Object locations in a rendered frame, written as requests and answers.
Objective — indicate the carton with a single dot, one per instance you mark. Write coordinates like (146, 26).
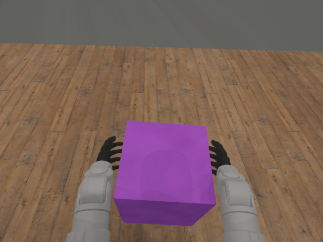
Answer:
(165, 174)

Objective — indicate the left robot forearm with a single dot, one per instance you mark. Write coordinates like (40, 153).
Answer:
(93, 205)

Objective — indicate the robot right hand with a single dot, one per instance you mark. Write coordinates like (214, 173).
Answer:
(221, 157)

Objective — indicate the right robot forearm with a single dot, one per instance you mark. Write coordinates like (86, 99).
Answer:
(237, 207)

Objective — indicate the robot left hand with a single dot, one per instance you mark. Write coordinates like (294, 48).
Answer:
(105, 152)

